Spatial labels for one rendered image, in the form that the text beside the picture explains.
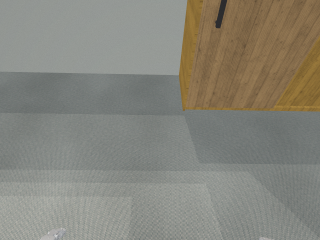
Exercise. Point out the wardrobe door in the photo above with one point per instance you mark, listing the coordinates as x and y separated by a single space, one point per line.
250 60
304 88

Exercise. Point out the robot left hand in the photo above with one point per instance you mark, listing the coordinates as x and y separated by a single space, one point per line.
54 234

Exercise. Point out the handle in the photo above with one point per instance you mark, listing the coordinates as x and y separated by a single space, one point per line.
222 7

